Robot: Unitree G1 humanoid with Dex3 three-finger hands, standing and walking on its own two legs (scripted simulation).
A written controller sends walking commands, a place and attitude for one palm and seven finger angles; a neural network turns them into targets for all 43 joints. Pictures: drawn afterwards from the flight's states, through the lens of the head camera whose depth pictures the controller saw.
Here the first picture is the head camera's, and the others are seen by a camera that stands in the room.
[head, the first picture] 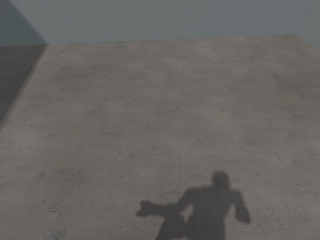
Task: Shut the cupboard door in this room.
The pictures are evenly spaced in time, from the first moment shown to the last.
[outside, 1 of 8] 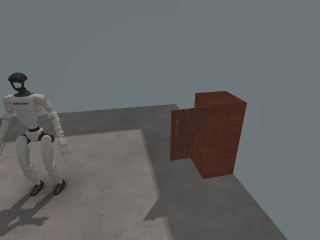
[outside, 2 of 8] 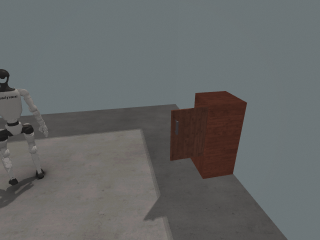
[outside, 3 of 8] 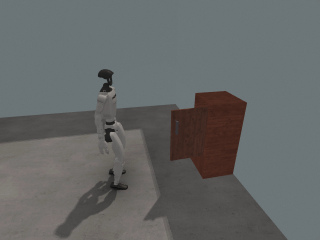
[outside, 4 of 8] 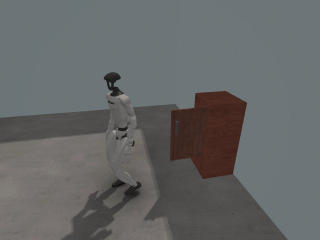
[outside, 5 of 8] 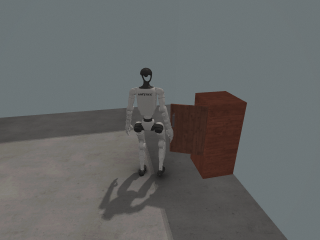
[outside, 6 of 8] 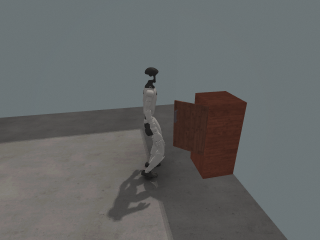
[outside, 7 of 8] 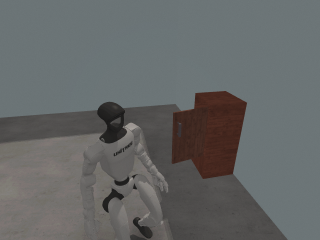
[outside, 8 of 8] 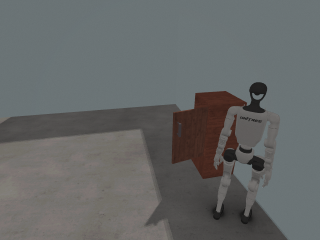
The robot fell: no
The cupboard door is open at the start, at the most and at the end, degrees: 92 101 100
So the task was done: no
